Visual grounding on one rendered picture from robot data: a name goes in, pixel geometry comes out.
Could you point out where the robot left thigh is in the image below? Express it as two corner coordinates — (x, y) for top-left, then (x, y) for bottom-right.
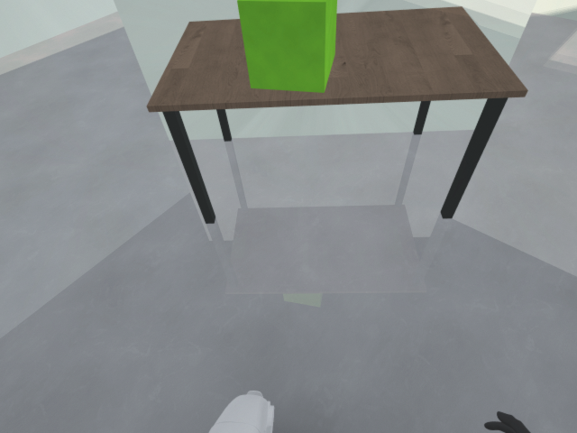
(208, 394), (274, 433)

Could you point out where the table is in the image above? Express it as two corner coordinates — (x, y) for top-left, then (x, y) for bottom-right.
(147, 6), (528, 224)

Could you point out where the robot right hand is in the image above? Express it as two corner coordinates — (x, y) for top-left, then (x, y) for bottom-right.
(484, 411), (530, 433)

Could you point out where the carton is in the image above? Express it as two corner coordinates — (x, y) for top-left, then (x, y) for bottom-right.
(237, 0), (337, 93)

